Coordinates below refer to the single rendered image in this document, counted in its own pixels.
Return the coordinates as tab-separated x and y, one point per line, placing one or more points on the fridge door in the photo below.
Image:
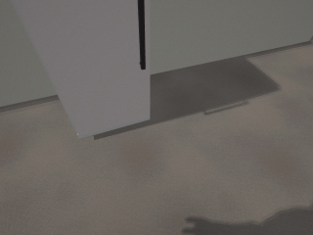
91	49

